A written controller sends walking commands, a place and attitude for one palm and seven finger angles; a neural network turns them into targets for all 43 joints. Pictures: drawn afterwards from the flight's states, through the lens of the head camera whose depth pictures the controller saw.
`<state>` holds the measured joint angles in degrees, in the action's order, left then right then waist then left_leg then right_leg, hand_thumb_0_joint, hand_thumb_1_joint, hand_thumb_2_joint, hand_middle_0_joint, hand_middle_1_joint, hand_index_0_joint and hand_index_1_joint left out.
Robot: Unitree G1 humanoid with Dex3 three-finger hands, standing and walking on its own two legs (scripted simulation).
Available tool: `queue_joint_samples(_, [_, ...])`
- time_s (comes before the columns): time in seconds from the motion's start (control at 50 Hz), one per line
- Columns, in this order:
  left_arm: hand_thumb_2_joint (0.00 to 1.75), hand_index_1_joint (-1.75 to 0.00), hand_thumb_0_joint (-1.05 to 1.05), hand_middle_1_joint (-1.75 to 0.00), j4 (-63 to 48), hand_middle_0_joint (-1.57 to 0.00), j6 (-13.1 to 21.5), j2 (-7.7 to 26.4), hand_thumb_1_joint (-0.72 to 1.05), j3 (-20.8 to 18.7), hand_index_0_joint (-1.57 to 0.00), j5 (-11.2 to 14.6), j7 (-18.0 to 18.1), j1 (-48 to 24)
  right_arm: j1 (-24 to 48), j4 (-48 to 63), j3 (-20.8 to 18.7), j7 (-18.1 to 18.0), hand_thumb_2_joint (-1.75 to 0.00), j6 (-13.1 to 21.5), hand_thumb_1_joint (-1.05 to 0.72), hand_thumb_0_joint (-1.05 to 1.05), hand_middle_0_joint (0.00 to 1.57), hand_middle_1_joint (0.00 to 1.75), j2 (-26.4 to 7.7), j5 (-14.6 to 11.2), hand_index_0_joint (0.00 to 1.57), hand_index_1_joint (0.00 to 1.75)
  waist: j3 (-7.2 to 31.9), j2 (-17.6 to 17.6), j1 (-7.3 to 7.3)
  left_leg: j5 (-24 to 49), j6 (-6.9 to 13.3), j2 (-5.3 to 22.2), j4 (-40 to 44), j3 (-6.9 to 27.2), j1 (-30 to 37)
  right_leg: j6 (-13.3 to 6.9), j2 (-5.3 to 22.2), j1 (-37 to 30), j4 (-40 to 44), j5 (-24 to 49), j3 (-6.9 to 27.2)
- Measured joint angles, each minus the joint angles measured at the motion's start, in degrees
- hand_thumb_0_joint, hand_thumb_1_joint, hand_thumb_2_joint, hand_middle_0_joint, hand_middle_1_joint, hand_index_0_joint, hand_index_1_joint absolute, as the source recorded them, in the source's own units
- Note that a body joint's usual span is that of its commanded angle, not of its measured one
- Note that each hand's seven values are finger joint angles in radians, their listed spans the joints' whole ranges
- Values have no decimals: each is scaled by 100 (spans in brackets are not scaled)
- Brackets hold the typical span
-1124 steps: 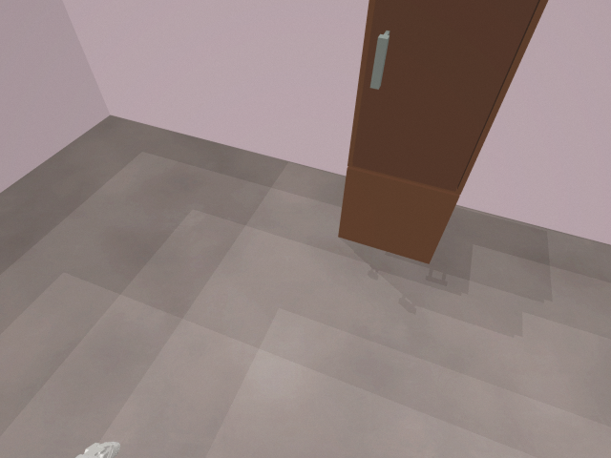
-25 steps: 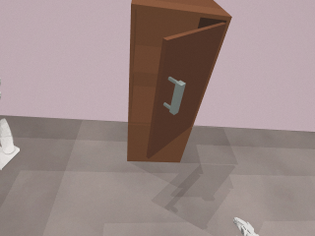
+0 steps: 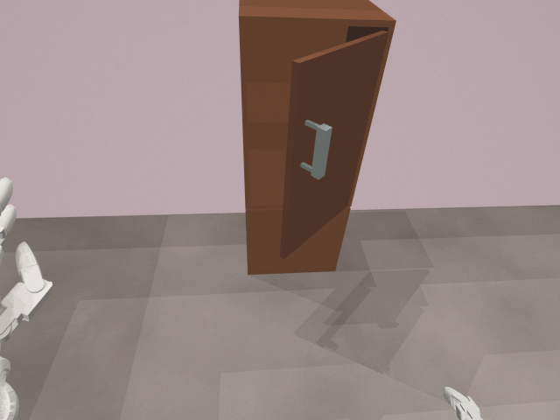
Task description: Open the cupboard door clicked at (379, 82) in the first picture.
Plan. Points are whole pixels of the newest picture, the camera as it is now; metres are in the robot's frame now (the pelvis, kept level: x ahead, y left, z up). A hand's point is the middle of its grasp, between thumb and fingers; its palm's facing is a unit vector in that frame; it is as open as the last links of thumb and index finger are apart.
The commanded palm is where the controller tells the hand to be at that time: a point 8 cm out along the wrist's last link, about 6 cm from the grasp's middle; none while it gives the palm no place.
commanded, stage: stop stepping back and stand still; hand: left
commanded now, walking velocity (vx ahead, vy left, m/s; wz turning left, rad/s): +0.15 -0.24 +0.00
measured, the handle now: (313, 149) +0.70 -0.05 +0.05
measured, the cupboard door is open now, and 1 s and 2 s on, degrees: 43 43 43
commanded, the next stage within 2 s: let the arm hang, fingers relaxed in 1.50 s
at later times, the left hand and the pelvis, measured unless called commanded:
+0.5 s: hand (53, 295) +0.19 +0.25 +0.18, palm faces +0.50 -0.74 -0.45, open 7.4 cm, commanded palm +0.13 +0.29 +0.19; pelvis +0.01 -0.02 +0.00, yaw +3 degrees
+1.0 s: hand (49, 286) +0.21 +0.26 +0.17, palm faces +0.45 -0.74 -0.50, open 7.4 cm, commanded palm +0.15 +0.30 +0.19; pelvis +0.03 -0.01 +0.01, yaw +2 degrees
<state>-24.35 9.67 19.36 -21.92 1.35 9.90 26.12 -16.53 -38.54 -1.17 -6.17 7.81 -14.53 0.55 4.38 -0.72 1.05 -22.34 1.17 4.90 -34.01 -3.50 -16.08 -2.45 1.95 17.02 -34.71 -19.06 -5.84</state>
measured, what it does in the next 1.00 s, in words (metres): steps on the spot: right foot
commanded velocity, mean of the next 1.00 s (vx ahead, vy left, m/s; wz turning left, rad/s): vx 0.03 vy -0.02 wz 0.00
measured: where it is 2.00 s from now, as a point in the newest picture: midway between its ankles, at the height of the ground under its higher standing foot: outside the picture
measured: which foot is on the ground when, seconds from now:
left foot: down 0.00-1.00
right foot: down 0.00-0.00, up 0.02-0.26, down 0.28-1.00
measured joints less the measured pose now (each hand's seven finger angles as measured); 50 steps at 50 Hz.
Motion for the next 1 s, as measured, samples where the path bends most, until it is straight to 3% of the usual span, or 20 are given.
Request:
queue_joint_samples(0.02, [90,-30,1,-30,-164,-20,15,46,89,-5,-20,16,-4,32,81,65,-21,-4,-90,10,-91,2,20,30,41,-4,20,30,-126,-27,58,563,-91,-22,51,43,-39,71,-21,180,-456,-395,79])
queue_joint_samples(0.06, [90,-30,1,-30,-331,-20,107,251,89,-130,-20,-8,-47,101,217,85,-38,44,-90,7,-91,1,20,30,272,-4,20,30,-339,-185,103,785,-174,-89,-114,40,-79,165,-103,596,-1616,-778,327])
queue_joint_samples(0.12, [90,-30,1,-30,-496,-21,213,493,89,-348,-21,-67,-93,290,196,84,27,210,-90,40,-91,1,20,30,562,-30,20,30,-411,-200,121,827,-168,-81,125,124,-4,232,-128,959,-2343,-396,304])
queue_joint_samples(0.18, [90,-30,1,-30,-616,-21,303,565,89,-492,-21,-83,-73,501,93,92,131,303,-90,57,-91,1,20,30,693,-34,20,30,-412,-19,9,951,-202,30,401,183,42,265,-103,795,-1709,-286,110])
queue_joint_samples(0.26, [90,-30,1,-30,-433,-21,270,609,89,-513,-21,-69,-29,551,-1,123,219,297,-90,-13,-90,1,21,30,738,-30,20,30,-401,186,-104,739,-221,136,213,183,-147,228,-196,-36,-293,-529,-60])
queue_joint_samples(0.28, [90,-30,1,-30,-390,-21,227,636,89,-517,-20,-66,-20,523,2,143,235,298,-90,-29,-90,1,21,30,731,-35,20,30,-390,148,-125,574,-216,99,-16,146,-304,143,-203,-242,110,-516,37])
queue_joint_samples(0.32, [90,-30,1,-30,-277,-20,140,449,89,-377,-20,-60,-37,354,178,34,214,299,-90,-82,-90,1,21,30,575,-48,20,30,-524,306,-224,73,-145,70,-849,271,-648,-21,-246,-137,39,149,35])
queue_joint_samples(0.38, [90,-30,1,-30,-160,-21,53,115,89,-122,-21,-27,-62,246,399,-239,131,319,-90,-136,-90,1,21,30,359,-76,20,30,-643,360,-312,-126,-156,-163,-1962,320,-918,-47,-213,-215,-31,50,81])
queue_joint_samples(0.42, [90,-30,1,-30,-202,-21,68,22,89,-74,-21,-18,-65,313,465,-235,103,292,-90,-153,-91,2,21,30,291,-79,20,30,-682,259,-283,-11,-141,-235,-1700,162,-783,-25,-163,-326,79,35,130])
queue_joint_samples(0.5, [90,-30,1,-30,-488,-21,199,144,89,-137,-21,33,-49,426,481,38,24,201,-90,-69,-91,2,20,30,143,-69,20,30,-705,219,-160,799,-82,-236,39,91,-67,23,-245,-445,84,-57,65])
queue_joint_samples(0.64, [90,-30,1,-30,-315,-21,299,428,89,-386,-21,31,-95,434,661,338,-12,218,-90,-74,-91,1,20,30,188,-165,20,30,-688,68,-96,777,-195,-201,339,17,70,49,-300,-611,511,87,162])
queue_joint_samples(0.76, [90,-30,1,-30,-398,-21,181,403,89,-219,-21,78,-143,686,716,447,47,277,-90,-157,-91,1,20,30,240,-182,20,30,-692,107,-59,801,-206,-165,436,-16,79,36,-342,-646,704,177,197])
queue_joint_samples(1.0, [90,-30,1,-30,-252,-21,93,362,89,-178,-21,121,-138,666,494,326,160,238,-90,-292,-91,1,20,30,326,-169,20,30,-591,207,-150,953,-138,-239,692,-26,205,112,-284,-786,976,339,200])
